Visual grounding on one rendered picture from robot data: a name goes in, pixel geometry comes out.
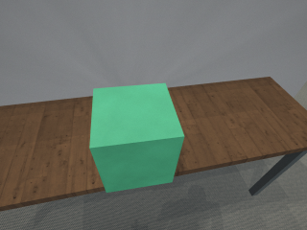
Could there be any table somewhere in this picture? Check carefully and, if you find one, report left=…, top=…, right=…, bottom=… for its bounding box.
left=0, top=77, right=307, bottom=212

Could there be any carton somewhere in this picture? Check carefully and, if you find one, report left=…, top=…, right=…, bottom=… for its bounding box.
left=89, top=82, right=185, bottom=193

